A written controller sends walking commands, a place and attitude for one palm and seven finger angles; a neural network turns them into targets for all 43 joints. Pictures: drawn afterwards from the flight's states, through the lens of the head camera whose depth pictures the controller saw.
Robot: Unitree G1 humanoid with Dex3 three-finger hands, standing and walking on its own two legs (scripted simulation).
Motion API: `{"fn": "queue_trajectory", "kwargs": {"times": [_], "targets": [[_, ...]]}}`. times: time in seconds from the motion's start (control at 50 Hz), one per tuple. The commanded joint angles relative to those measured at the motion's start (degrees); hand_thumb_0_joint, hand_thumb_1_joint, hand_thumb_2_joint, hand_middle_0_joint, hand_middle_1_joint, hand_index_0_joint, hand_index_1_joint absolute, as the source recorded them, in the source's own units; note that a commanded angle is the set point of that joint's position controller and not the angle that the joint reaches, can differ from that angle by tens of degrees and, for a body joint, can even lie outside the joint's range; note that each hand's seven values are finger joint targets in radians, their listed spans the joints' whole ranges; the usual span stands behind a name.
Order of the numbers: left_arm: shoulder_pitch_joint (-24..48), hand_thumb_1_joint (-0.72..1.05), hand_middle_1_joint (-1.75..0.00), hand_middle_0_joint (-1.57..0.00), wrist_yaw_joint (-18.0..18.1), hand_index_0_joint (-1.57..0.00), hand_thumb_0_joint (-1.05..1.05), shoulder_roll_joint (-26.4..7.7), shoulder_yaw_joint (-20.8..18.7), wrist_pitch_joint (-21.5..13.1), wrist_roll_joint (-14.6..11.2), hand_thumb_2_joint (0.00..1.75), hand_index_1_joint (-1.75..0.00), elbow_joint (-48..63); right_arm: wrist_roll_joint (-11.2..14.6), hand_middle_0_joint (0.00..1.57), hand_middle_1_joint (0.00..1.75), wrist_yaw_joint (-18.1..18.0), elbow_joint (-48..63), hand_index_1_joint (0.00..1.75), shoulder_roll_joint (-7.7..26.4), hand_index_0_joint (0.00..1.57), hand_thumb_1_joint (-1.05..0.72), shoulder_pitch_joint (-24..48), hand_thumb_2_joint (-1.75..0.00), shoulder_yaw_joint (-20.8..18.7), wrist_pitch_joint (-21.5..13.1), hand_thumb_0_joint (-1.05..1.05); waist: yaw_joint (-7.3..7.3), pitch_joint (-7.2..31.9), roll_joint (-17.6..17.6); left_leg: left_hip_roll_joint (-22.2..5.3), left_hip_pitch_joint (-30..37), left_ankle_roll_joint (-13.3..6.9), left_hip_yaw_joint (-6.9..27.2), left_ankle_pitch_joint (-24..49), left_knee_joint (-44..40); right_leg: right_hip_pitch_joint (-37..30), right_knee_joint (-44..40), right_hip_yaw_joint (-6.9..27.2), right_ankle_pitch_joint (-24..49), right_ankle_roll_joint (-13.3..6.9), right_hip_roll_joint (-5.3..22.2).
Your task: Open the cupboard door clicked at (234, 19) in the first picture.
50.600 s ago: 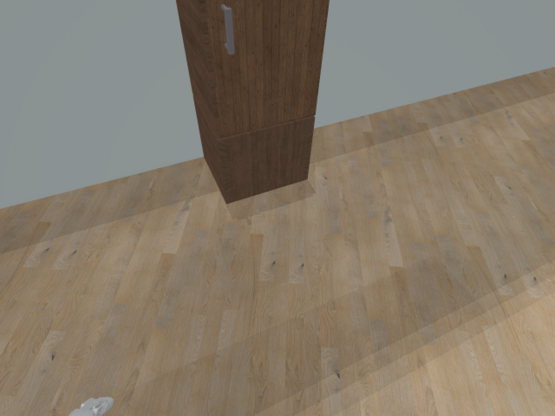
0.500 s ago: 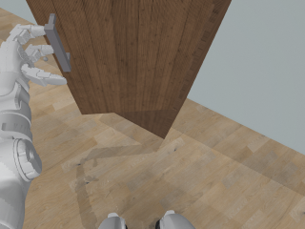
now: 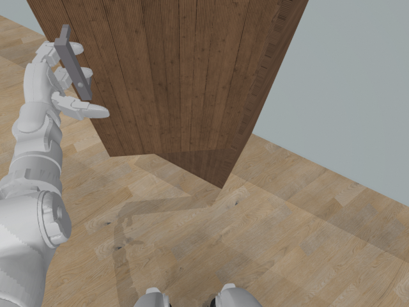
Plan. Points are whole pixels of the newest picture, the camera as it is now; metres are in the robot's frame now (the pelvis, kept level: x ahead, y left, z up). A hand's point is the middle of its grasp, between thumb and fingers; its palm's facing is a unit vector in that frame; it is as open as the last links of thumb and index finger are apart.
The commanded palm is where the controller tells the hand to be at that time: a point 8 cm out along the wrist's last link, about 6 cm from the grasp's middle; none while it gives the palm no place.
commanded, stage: slide the fingers in behind the handle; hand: left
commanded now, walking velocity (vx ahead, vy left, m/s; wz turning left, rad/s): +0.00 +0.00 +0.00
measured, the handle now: (77, 65) +0.56 +0.20 +0.11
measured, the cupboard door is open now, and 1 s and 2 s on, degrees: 35 35 46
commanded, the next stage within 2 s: close the thumb around the handle in 0.66 s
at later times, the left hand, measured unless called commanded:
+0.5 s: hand (91, 85) +0.51 +0.17 +0.11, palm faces +0.05 -1.00 -0.02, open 14.1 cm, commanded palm +0.48 +0.22 +0.11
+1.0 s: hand (83, 87) +0.51 +0.19 +0.10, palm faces +0.03 -1.00 +0.00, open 12.4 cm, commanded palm +0.49 +0.23 +0.11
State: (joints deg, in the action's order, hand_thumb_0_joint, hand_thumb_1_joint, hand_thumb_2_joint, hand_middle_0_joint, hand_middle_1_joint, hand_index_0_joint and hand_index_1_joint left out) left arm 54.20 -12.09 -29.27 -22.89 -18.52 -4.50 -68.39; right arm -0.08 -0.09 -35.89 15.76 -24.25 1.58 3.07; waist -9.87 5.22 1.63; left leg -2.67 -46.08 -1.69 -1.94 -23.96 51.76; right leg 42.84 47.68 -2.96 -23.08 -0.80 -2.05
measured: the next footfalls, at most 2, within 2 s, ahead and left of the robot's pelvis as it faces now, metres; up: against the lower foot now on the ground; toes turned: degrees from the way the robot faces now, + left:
none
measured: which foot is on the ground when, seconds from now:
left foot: down 0.00-1.00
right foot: down 0.00-1.00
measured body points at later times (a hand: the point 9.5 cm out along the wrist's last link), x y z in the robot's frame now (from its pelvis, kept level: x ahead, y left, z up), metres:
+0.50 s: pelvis +0.00 -0.01 +0.00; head +0.10 +0.00 +0.44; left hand +0.50 +0.23 +0.11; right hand -0.01 -0.27 -0.11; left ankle +0.00 +0.10 -0.69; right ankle -0.01 -0.11 -0.69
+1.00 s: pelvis +0.00 +0.00 +0.00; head +0.11 +0.02 +0.44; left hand +0.50 +0.24 +0.10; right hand +0.00 -0.27 -0.11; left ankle +0.00 +0.10 -0.69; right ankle -0.01 -0.11 -0.69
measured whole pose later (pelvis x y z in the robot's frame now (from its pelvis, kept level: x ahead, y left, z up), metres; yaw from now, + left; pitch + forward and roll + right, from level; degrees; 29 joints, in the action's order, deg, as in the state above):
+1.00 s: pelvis +0.00 +0.00 +0.00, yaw +0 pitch +18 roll -3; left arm 54.3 -12.0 -28.1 -20.6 -19.0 -5.7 -69.3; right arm 0.1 -0.3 -37.0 15.8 -24.0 1.3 2.6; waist -9.5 5.3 1.7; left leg -2.3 -45.5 -1.7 -1.6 -23.7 51.1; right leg 42.1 47.0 -3.2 -23.0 -0.7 -1.8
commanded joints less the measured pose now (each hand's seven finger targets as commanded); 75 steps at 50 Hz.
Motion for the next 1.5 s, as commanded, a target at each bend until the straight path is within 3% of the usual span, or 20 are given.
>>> {"fn": "queue_trajectory", "kwargs": {"times": [0.0, 0.06, 0.12, 0.22, 0.34, 0.4, 0.46, 0.5, 0.66, 0.74, 0.94, 1.02, 1.08, 1.18, 1.24, 1.28, 1.32, 1.36, 1.42, 1.48], "targets": [[26.48, -0.50, -1.20, -0.30, 0.21, -0.30, 0.00, -13.72, -0.22, -4.60, -0.81, 0.30, -1.20, 14.20, 0.11, 0.20, 0.30, -0.90, 2.82, 0.30, 9.74, 0.20, -0.90, -9.15, -0.90, -3.61, -0.73, 0.00, -0.03, 27.29, 6.74, 1.19, 22.70, -0.12, 4.33, 25.62, -4.09, -7.82, -4.51, 1.49, 23.15, -0.04, -1.35], [27.69, -0.50, -1.20, -0.30, 0.00, -0.30, 0.00, -10.94, 2.12, -3.87, -1.09, 0.30, -1.20, 11.58, 0.20, 0.20, 0.30, -0.84, 2.00, 0.30, 9.84, 0.20, -0.90, -9.20, -0.90, -3.63, -0.91, 0.00, -1.58, 22.78, 4.90, 1.10, 20.94, -0.26, 4.33, 21.27, -4.48, -5.46, -5.56, 1.39, 19.63, 0.13, -1.43], [29.22, -0.50, -1.20, -0.30, 0.27, -0.30, 0.00, -11.42, 1.41, -3.68, -1.66, 0.30, -1.20, 11.45, 0.20, 0.20, 0.30, -1.15, 1.63, 0.30, 10.03, 0.20, -0.90, -9.49, -0.90, -3.69, -1.15, 0.00, -1.75, 23.83, 3.82, 1.25, 20.62, -0.44, 4.36, 20.80, -4.81, -6.49, -5.71, 1.61, 19.88, 0.18, -1.29], [27.63, -0.50, -1.20, -0.30, 1.71, -0.30, 0.00, -11.74, 0.47, -4.56, -1.07, 0.30, -1.20, 12.27, -0.09, 0.20, 0.30, -0.81, 1.69, 0.30, 9.51, 0.20, -0.90, -9.64, -0.90, -3.58, -1.52, 0.00, -0.35, 25.53, 5.39, 1.52, 20.54, -0.33, 4.07, 22.91, -4.24, -7.60, -4.91, 1.78, 21.94, 0.06, -1.11], [27.30, -0.50, -1.20, -0.30, 2.23, -0.30, 0.00, -11.11, 0.85, -5.53, -0.68, 0.30, -1.20, 14.00, -0.14, 0.20, 0.30, -0.40, 1.91, 0.30, 9.50, 0.20, -0.90, -9.53, -0.90, -3.96, -1.60, 0.00, -0.20, 27.41, 4.57, 1.77, 20.80, -0.47, 3.55, 22.88, -4.37, -9.80, -5.13, 2.17, 23.49, 0.17, -1.22], [27.43, -0.50, -1.20, -0.30, 1.73, -0.30, 0.00, -11.35, 0.94, -5.79, -0.95, 0.30, -1.20, 14.42, 0.02, 0.20, 0.30, -0.55, 1.83, 0.30, 9.55, 0.20, -0.90, -9.33, -0.90, -3.81, -1.45, 0.00, -0.16, 27.19, 5.90, 1.73, 21.34, -0.40, 3.62, 23.59, -4.52, -9.73, -5.03, 2.15, 24.04, -0.03, -1.18], [27.33, -0.50, -1.20, -0.30, 1.56, -0.30, 0.00, -10.63, 1.65, -4.91, -1.10, 0.30, -1.20, 12.13, 0.17, 0.20, 0.30, -0.66, 1.55, 0.30, 9.64, 0.20, -0.90, -9.19, -0.90, -3.79, -1.36, 0.00, -1.20, 23.38, 2.75, 1.76, 18.91, -0.71, 3.36, 20.64, -4.92, -9.31, -5.97, 2.27, 22.44, 0.31, -1.20], [27.04, -0.50, -1.20, -0.30, 1.51, -0.30, 0.00, -12.69, -0.25, -5.31, -1.29, 0.30, -1.20, 13.44, 0.18, 0.20, 0.30, -0.87, 1.81, 0.30, 9.73, 0.20, -0.90, -9.27, -0.90, -3.88, -1.34, 0.00, -0.27, 26.05, 3.83, 2.02, 19.38, -0.74, 3.17, 22.05, -4.84, -11.34, -5.66, 2.63, 24.31, 0.23, -1.06], [25.43, -0.50, -1.20, -0.30, 0.49, -0.30, 0.00, -13.21, -0.05, -4.35, -1.28, 0.30, -1.20, 10.79, 0.29, 0.20, 0.30, -1.08, 2.04, 0.30, 9.78, 0.20, -0.90, -9.05, -0.90, -3.50, -1.13, 0.00, -0.47, 23.33, 3.22, 1.93, 17.86, -0.72, 3.16, 21.47, -5.05, -10.45, -5.76, 2.42, 23.56, 0.29, -0.96], [26.29, -0.50, -1.20, -0.30, 0.16, -0.30, 0.00, -13.38, -0.67, -5.39, -1.78, 0.30, -1.20, 13.49, 0.24, 0.20, 0.30, -1.17, 2.27, 0.30, 9.73, 0.20, -0.90, -8.92, -0.90, -3.76, -1.32, 0.00, 0.07, 27.02, 5.40, 1.84, 20.93, -0.50, 3.37, 23.63, -4.57, -10.24, -5.35, 2.41, 24.34, 0.16, -1.04], [28.71, 0.06, -1.26, -0.34, 0.12, -0.34, 0.00, -10.84, 1.65, -4.28, -1.97, 0.54, -1.26, 12.02, 0.21, 0.20, 0.30, -1.23, 1.31, 0.30, 10.03, 0.20, -0.90, -9.00, -0.90, -3.82, -1.20, 0.00, -1.50, 23.27, 5.07, 1.12, 22.12, -0.16, 4.77, 22.79, -4.79, -5.04, -5.50, 1.22, 20.29, 0.05, -1.24], [29.71, 0.28, -1.28, -0.36, 1.31, -0.36, 0.00, -9.35, 2.25, -5.84, -1.60, 0.64, -1.28, 14.84, -0.30, 0.20, 0.30, -0.83, 0.94, 0.30, 9.75, 0.20, -0.90, -9.35, -0.90, -4.06, -1.64, 0.00, -1.04, 27.84, 8.70, 0.68, 27.22, 0.59, 5.93, 28.04, -3.93, -3.01, -4.31, 0.74, 20.86, -0.22, -1.38], [27.92, 0.45, -1.30, -0.37, 2.19, -0.37, 0.00, -9.36, 1.66, -5.31, -1.48, 0.71, -1.30, 11.24, -0.46, 0.20, 0.30, -0.64, 0.81, 0.30, 9.96, 0.20, -0.90, -9.82, -0.90, -3.77, -1.49, 0.00, -1.22, 25.21, 5.12, 0.81, 24.30, 0.36, 5.92, 26.98, -4.02, -3.40, -4.24, 0.47, 20.40, -0.17, -1.50], [26.46, 0.73, -1.33, -0.39, 3.35, -0.39, 0.00, -11.49, -0.18, -4.96, -0.28, 0.83, -1.33, 12.97, -0.58, 0.20, 0.30, -0.33, 1.78, 0.30, 9.92, 0.20, -0.90, -9.74, -0.90, -3.93, -1.13, 0.00, 0.45, 27.34, 7.09, 0.88, 24.82, 0.55, 5.48, 29.19, -3.84, -4.72, -3.53, 0.54, 21.90, -0.43, -1.43], [26.49, 0.90, -1.35, -0.40, 3.73, -0.40, 0.00, -11.32, -0.30, -5.11, -0.40, 0.90, -1.35, 12.62, -0.52, 0.20, 0.30, -0.21, 1.86, 0.30, 9.77, 0.20, -0.90, -9.53, -0.90, -3.93, -1.05, 0.00, -0.11, 25.95, 4.27, 0.90, 22.93, 0.36, 4.97, 26.51, -4.14, -5.70, -4.16, 0.74, 21.67, -0.04, -1.58], [26.49, 0.90, -1.35, -0.40, 3.71, -0.40, 0.00, -12.73, -1.38, -5.62, -0.52, 0.90, -1.35, 13.87, -0.50, 0.20, 0.30, -0.34, 2.30, 0.30, 9.96, 0.20, -0.90, -9.60, -0.90, -3.86, -1.06, 0.00, 0.44, 26.66, 4.13, 1.18, 22.17, 0.17, 4.80, 25.93, -4.41, -7.43, -4.09, 1.00, 22.02, -0.23, -1.60], [26.84, 0.90, -1.35, -0.40, 3.19, -0.40, 0.00, -10.00, 1.04, -5.49, -0.40, 0.90, -1.35, 12.73, -0.28, 0.20, 0.30, -0.40, 1.89, 0.30, 9.62, 0.20, -0.90, -9.32, -0.90, -3.90, -1.06, 0.00, -0.47, 25.15, 4.74, 0.99, 22.63, 0.33, 4.78, 25.20, -4.40, -5.56, -4.40, 0.94, 21.32, -0.10, -1.53], [27.71, 0.90, -1.35, -0.40, 2.87, -0.40, 0.00, -10.81, 0.89, -5.39, -0.38, 0.90, -1.35, 12.57, -0.26, 0.20, 0.30, -0.51, 1.71, 0.30, 9.89, 0.20, -0.90, -9.45, -0.90, -3.92, -1.13, 0.00, -0.89, 24.25, 3.56, 1.03, 21.39, 0.14, 4.73, 22.85, -4.82, -5.94, -4.77, 1.00, 20.05, -0.02, -1.50], [26.99, 0.90, -1.35, -0.40, 2.27, -0.40, 0.00, -9.68, 1.23, -5.51, -0.89, 0.90, -1.35, 12.85, -0.27, 0.20, 0.30, -0.51, 1.69, 0.30, 9.76, 0.20, -0.90, -9.35, -0.90, -3.95, -1.26, 0.00, -0.27, 25.48, 5.81, 1.07, 23.18, 0.36, 4.88, 24.08, -4.72, -5.41, -4.68, 0.95, 20.09, -0.25, -1.52], [26.62, 0.90, -1.35, -0.40, 2.71, -0.40, 0.00, -11.59, -0.83, -5.69, -1.34, 0.90, -1.35, 13.63, -0.41, 0.20, 0.30, -0.63, 1.67, 0.30, 9.85, 0.20, -0.90, -9.75, -0.90, -4.00, -1.29, 0.00, 0.19, 26.52, 5.31, 1.12, 23.39, 0.27, 4.95, 25.72, -4.55, -6.45, -4.40, 0.90, 21.43, -0.30, -1.53]]}}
